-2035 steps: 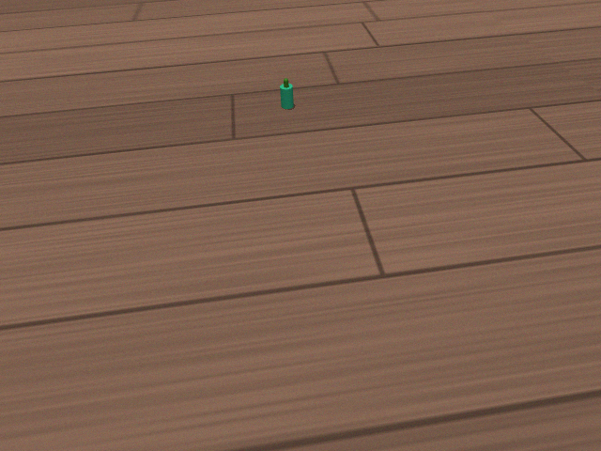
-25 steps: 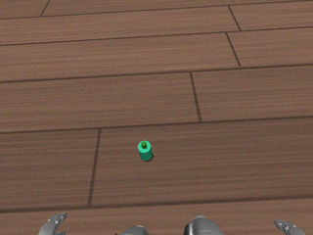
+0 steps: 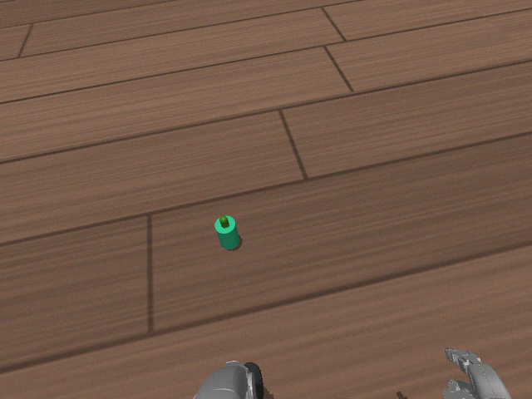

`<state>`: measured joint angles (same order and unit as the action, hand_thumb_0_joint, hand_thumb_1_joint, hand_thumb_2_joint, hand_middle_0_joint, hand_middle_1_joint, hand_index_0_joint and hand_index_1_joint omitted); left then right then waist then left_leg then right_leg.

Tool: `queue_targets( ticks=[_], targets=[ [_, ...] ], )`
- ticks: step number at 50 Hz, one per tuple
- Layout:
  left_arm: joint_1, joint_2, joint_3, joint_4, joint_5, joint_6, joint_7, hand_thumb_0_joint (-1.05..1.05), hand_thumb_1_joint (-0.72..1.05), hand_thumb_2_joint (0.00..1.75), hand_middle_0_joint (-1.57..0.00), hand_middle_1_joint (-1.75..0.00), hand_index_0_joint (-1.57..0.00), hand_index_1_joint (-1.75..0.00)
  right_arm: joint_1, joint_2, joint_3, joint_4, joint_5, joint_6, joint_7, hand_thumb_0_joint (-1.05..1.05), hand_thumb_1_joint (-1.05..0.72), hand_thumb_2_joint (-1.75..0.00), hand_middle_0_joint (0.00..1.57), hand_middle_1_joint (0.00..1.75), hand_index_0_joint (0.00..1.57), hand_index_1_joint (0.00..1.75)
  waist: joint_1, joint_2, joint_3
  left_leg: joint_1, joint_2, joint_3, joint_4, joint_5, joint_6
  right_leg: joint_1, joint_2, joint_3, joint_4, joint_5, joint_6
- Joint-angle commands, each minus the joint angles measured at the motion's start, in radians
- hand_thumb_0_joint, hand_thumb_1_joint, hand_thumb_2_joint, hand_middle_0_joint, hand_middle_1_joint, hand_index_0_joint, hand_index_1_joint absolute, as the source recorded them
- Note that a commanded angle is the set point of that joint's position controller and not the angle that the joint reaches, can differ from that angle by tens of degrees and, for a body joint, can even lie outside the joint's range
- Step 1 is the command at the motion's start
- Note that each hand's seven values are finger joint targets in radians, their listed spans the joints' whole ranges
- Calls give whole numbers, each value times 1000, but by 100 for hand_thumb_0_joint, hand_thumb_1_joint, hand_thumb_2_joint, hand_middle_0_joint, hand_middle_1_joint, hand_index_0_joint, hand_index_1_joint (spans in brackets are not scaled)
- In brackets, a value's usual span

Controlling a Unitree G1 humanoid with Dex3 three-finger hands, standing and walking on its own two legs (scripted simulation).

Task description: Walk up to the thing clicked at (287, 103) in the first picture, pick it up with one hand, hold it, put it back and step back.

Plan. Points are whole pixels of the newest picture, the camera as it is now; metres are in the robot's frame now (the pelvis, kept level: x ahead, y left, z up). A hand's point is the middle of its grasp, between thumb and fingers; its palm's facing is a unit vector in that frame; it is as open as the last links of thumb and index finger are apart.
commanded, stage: step back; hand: left
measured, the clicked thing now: (226, 229) +0.75 +0.24 -0.65
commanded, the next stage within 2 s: stand in 1.86 s
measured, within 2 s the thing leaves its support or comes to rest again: neither
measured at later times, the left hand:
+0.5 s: hand out of the picture -0.04 +0.27 -0.13, palm faces +0.10 -0.93 -0.36, open 7.4 cm
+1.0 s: hand out of the picture -0.24 +0.25 -0.13, palm faces +0.08 -0.91 -0.40, open 7.4 cm
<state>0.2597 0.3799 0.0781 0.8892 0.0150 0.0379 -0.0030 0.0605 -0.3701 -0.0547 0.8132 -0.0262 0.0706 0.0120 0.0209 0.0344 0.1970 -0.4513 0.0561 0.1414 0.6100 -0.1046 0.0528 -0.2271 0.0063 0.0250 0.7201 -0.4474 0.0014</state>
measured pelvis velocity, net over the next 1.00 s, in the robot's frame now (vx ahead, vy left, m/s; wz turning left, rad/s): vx -0.27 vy -0.02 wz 0.07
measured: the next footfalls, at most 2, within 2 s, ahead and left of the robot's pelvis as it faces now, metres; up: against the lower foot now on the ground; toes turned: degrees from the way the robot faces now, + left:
left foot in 0.40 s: -0.19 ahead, +0.12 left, +0.00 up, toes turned +6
right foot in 0.74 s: -0.19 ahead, -0.14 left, +0.00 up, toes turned +3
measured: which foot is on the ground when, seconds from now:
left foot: down 0.00-0.04, up 0.06-0.38, down 0.40-1.00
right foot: down 0.00-0.42, up 0.44-0.72, down 0.74-1.00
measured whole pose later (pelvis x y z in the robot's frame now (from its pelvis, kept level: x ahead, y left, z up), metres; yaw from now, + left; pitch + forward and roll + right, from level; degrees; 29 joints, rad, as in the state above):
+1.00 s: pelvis -0.27 -0.02 +0.01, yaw +4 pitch -2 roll +0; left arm 0.24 0.36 0.06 0.96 0.04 0.00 -0.01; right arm 0.21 -0.40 -0.05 0.95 -0.02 0.02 0.01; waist 0.03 0.04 0.06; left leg -0.26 -0.01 -0.04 0.64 -0.40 0.00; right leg -0.28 -0.03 0.02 0.66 -0.35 0.01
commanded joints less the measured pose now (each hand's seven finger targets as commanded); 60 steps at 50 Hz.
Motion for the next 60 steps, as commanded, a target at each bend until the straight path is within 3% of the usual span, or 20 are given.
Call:
queue_targets(
  ticks=[1, 2, 3, 7, 13, 16, 19, 21, 22, 23, 26, 32, 36, 40, 43, 49, 51, 52, 54, 60],
  targets=[
    [190, 269, 96, -34, 39, -17, 11, 0, 90, 90, -20, -30, -20, -30, 10, -173, -61, -71, 13, -12, -15, 0, -90, -90, 20, 30, 20, 30, 32, -198, -203, -148, -8, -172, 83, -460, -45, 79, -219, 379, -375, -152, -144],
    [47, 376, 111, -99, 46, -12, 15, 0, 90, 90, -20, -30, -20, -30, -59, -178, -68, -77, 13, -11, -30, 0, -90, -90, 20, 30, 20, 30, 73, -380, -114, -94, -164, -216, 387, -456, -80, -249, -416, 576, -523, -228, -287],
    [-82, 394, 114, -145, 44, -19, 28, 0, 90, 90, -20, -30, -20, -30, -30, -235, -91, -63, 5, -7, -39, 0, -90, -90, 20, 30, 20, 30, 33, -355, -29, -21, -100, -341, 573, -428, -85, -433, -469, 617, -570, -268, -324],
    [-235, 218, 83, -176, 34, -29, 32, 0, 90, 90, -20, -30, -20, -30, 181, -179, -60, 31, 26, -16, -35, 0, -90, -90, 20, 30, 20, 30, -92, -165, -88, -13, -224, -313, 690, -265, -73, -279, -175, 112, -405, 111, -125],
    [-19, 194, 80, -151, 38, -16, 47, 0, 90, 90, -20, -30, -20, -30, 120, -166, -31, -20, 8, -49, -46, 0, -90, -90, 20, 30, 20, 30, 56, -234, -209, -153, -127, -239, 324, -434, -98, 253, -250, 154, -249, 460, -188],
    [-41, 216, 77, -164, 25, -5, 50, 0, 90, 90, -20, -30, -20, -30, 180, -168, -34, -10, 1, -59, -48, 0, -90, -90, 20, 30, 20, 30, 42, -268, -293, 0, -69, -180, 81, -402, -71, 271, -287, 165, -159, 666, -186],
    [-139, 228, 60, -194, 8, 17, 38, 0, 90, 90, -20, -30, -20, -30, 309, -199, -57, 49, -2, -57, -46, 0, -90, -90, 20, 30, 20, 30, -36, -181, -314, 216, -79, -118, -204, -94, -31, 88, -241, 113, -79, 522, -121],
    [-138, 151, 36, -213, -7, 17, 33, 0, 90, 90, -20, -30, -20, -30, 232, -339, -84, 18, -20, -50, -40, 0, -90, -90, 20, 30, 20, 30, -14, 184, -260, 289, 245, -592, -245, 126, 117, -261, 4, -45, 184, 6, -23],
    [-226, 203, 62, -220, -1, 16, 47, 0, 90, 90, -20, -30, -20, -30, 188, -419, -91, -11, -20, -47, -32, 0, -90, -90, 20, 30, 20, 30, -82, 230, -216, 92, 355, -695, -284, 152, 259, -218, 48, 58, 365, -246, -2],
    [-238, 220, 65, -201, 7, 17, 47, 0, 90, 90, -20, -30, -20, -30, 123, -387, -86, -18, -22, -57, -38, 0, -90, -90, 20, 30, 20, 30, -63, 193, -156, -9, 368, -700, -301, 136, 278, -179, 36, 137, 499, -213, -8],
    [-115, 190, 58, -143, -14, 18, 34, 0, 90, 90, -20, -30, -20, -30, 30, -265, -47, -46, -27, -60, -49, 0, -90, -90, 20, 30, 20, 30, 25, 75, -173, 142, 173, -354, -163, 318, 162, -276, 93, 162, 585, -53, -19],
    [-135, 164, 38, -123, 8, -36, 20, 0, 90, 90, -20, -30, -20, -30, 150, -245, -60, -19, -14, -65, -38, 0, -90, -90, 20, 30, 20, 30, -66, 139, -244, 442, 172, -342, -115, 90, 193, -271, 12, 43, 102, -68, 29],
    [13, 164, 40, -17, 18, -67, 20, 0, 90, 90, -20, -30, -20, -30, 68, -275, -63, -33, -8, -41, -25, 0, -90, -90, 20, 30, 20, 30, -8, 133, -277, 229, 141, -280, -13, -90, 121, 61, 28, -35, -360, 138, -19],
    [-158, 363, 78, -66, 40, -73, 24, 0, 90, 90, -20, -30, -20, -30, 24, -228, -62, -27, 0, -46, -33, 0, -90, -90, 20, 30, 20, 30, 13, -229, -128, 108, -12, -291, 353, -431, -53, -304, -400, 589, -468, -233, -279],
    [-170, 234, 46, -57, 27, -82, 24, 0, 90, 90, -20, -30, -20, -30, 49, -200, -46, 19, 12, -62, -17, 0, -90, -90, 20, 30, 20, 30, -26, -155, -89, 52, -68, -226, 286, -336, -44, -158, -214, 269, -375, 33, -176],
    [-109, 241, 47, -27, 26, -64, 4, 0, 90, 90, -20, -30, -20, -30, 127, -172, -41, 72, 2, -109, -12, 0, -90, -90, 20, 30, 20, 30, -13, -208, -177, 236, -93, -109, -210, -253, -51, -18, -171, 170, -252, 118, -127],
    [-71, 152, 17, -34, 13, -60, 2, 0, 90, 90, -20, -30, -20, -30, 182, -218, -63, 89, -15, -132, -25, 0, -90, -90, 20, 30, 20, 30, -27, -64, -265, 452, 76, -404, -297, -175, 11, -163, -99, 97, -19, 250, -60],
    [-89, 130, 10, -30, 1, -59, 1, 0, 90, 90, -20, -30, -20, -30, 144, -296, -72, 81, -13, -133, -24, 0, -90, -90, 20, 30, 20, 30, -14, 78, -232, 435, 229, -638, -327, -323, 111, -294, 2, -17, 45, 1, -20],
    [-130, 229, 38, -15, 11, -63, 4, 0, 90, 90, -20, -30, -20, -30, 122, -326, -82, 85, -8, -128, -16, 0, -90, -90, 20, 30, 20, 30, -25, 49, -151, 235, 289, -654, -351, -449, 203, -198, -64, 37, 108, -110, -30],
    [-48, 170, 39, 42, 9, -87, 2, 0, 90, 90, -20, -30, -20, -30, 70, -217, -41, 81, 6, -106, -9, 0, -90, -90, 20, 30, 20, 30, 30, 101, -173, 101, 73, -304, -140, -158, 33, 138, 6, -60, -299, 175, -44]
  ],
)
